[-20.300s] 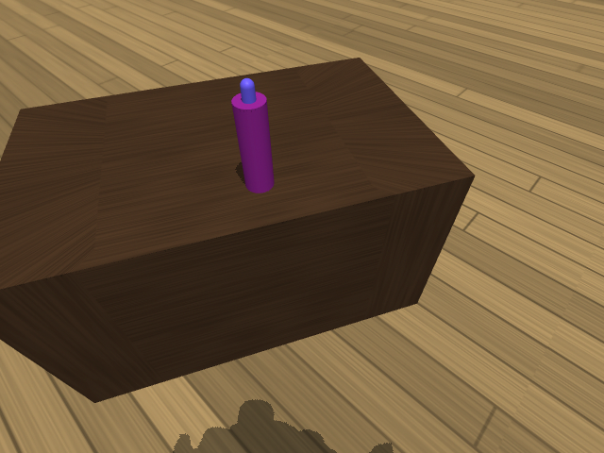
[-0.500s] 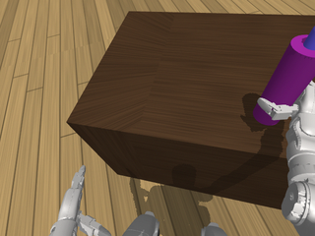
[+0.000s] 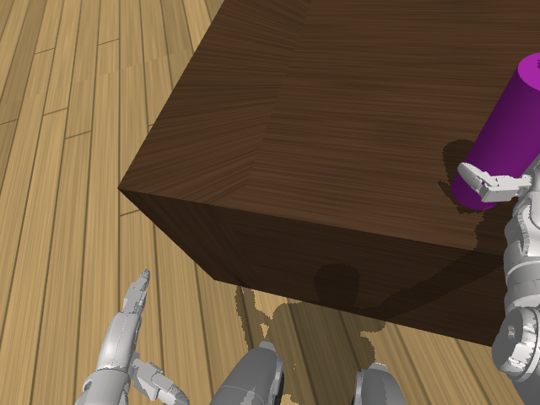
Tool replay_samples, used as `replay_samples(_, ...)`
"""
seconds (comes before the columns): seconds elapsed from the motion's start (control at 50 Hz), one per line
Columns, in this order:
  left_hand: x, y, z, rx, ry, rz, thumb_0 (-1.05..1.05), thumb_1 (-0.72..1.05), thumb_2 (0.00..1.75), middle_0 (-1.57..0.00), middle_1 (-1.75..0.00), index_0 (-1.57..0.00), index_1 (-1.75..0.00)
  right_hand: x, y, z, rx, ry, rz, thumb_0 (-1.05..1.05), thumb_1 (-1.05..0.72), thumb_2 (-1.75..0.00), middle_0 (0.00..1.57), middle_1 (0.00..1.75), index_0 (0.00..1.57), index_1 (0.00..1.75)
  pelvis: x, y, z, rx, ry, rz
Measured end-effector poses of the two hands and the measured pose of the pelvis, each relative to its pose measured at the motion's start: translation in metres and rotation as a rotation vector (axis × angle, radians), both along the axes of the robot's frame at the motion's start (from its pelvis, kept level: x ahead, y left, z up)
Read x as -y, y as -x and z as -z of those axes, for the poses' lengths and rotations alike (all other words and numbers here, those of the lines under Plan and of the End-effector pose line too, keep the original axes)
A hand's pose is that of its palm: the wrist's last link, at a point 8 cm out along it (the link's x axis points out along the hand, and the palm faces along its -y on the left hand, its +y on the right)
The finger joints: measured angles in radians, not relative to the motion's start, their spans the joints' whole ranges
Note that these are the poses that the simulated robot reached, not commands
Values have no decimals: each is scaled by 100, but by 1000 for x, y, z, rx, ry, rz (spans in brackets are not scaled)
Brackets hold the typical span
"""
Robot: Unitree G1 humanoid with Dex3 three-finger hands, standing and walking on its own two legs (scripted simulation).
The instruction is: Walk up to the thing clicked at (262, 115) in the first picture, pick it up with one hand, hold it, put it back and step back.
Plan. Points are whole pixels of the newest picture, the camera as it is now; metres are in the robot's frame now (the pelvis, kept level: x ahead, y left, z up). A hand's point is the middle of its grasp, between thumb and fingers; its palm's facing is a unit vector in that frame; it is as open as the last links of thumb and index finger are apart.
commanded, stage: loosen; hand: right
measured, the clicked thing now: (515, 133) +0.49 -0.22 +0.09
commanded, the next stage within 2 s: open in 0.20 s
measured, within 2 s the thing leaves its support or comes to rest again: rests again in 1.34 s
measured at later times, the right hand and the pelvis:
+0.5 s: hand (493, 155) +0.50 -0.22 +0.03, palm faces +0.26 +0.97 -0.02, open 10.4 cm; pelvis +0.00 +0.01 -0.01, yaw -1 degrees
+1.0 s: hand (500, 139) +0.51 -0.22 +0.06, palm faces +0.24 +0.97 +0.01, open 13.4 cm; pelvis +0.00 +0.01 -0.01, yaw -1 degrees
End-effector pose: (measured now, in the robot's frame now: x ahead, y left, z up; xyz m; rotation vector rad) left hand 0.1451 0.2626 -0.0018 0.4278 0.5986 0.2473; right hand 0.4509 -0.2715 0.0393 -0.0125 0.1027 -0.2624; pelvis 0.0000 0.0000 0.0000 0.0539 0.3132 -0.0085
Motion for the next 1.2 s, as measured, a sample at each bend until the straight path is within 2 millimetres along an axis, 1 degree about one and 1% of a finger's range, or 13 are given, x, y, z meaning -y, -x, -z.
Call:
replay_samples(0.08,-1,-1,1,3,-2,4,-1,-54,4,-6,-5,-6,-5,-2,-3,2,-2,-10,-5,0,45,-113,68,106,73,109,-1,0,2,-9,-1,4)
replay_samples(0.16,1,-4,-1,28,5,11,-1,-52,3,-6,-5,-6,-4,-2,-6,-2,9,-5,-3,-1,44,-110,71,102,75,105,-3,-1,4,-12,-1,5)
replay_samples(0.22,0,-2,1,24,15,3,-1,-51,3,-6,-5,-7,-3,-2,-7,1,-5,-14,4,-1,42,-103,74,96,78,99,-4,-1,5,-13,-1,7)
replay_samples(0.32,-7,4,3,3,6,-12,0,-50,2,-6,-5,-7,-3,-3,-9,1,1,-2,5,-1,40,-86,79,87,83,89,-6,-1,6,-17,1,5)
replay_samples(0.4,-9,1,2,8,3,-9,-1,-51,3,-6,-5,-6,-3,-3,-10,1,7,2,2,-2,40,-76,82,82,86,84,-7,-2,7,-19,2,5)
replay_samples(0.56,-5,-11,-4,41,9,9,-1,-53,5,-6,-5,-6,-4,-2,-10,3,7,-17,0,-2,38,-66,83,77,88,79,-10,-6,6,-23,1,13)
replay_samples(0.7,-6,-9,-1,19,7,6,-1,-54,5,-6,-5,-5,-4,-1,-12,-3,48,-14,-8,-2,34,-56,84,72,87,73,-9,-6,8,-25,-1,16)
replay_samples(0.78,-5,-7,1,4,9,2,-1,-54,5,-6,-5,-5,-4,-1,-17,-13,84,-8,-11,-1,32,-46,82,65,82,65,-8,-6,8,-27,-1,16)
replay_samples(0.86,-2,-5,1,8,25,0,-1,-54,5,-6,-5,-5,-5,-2,-21,-20,85,-12,-15,-1,32,-36,75,56,75,56,-7,-5,8,-30,0,13)
replay_samples(0.94,0,-2,0,16,40,-3,-1,-54,5,-6,-5,-5,-5,-3,-22,-21,67,-16,-18,-1,32,-29,66,47,65,47,-6,-4,9,-32,2,11)
replay_samples(1.04,-3,2,2,9,39,-10,-1,-54,5,-6,-6,-6,-5,-1,-20,-19,78,-22,-14,-1,35,-23,54,38,53,38,-5,-1,11,-35,4,7)
replay_samples(1.12,-10,4,0,0,16,-21,-1,-52,3,-6,-6,-7,-4,3,-20,-20,95,-8,-2,0,38,-20,44,32,44,32,-6,0,12,-35,5,3)
replay_samples(1.2,-13,7,-3,-20,11,-37,-1,-51,3,-6,-6,-7,-4,15,-20,-34,113,-1,32,0,40,-16,34,24,33,24,-7,-2,8,-27,6,1)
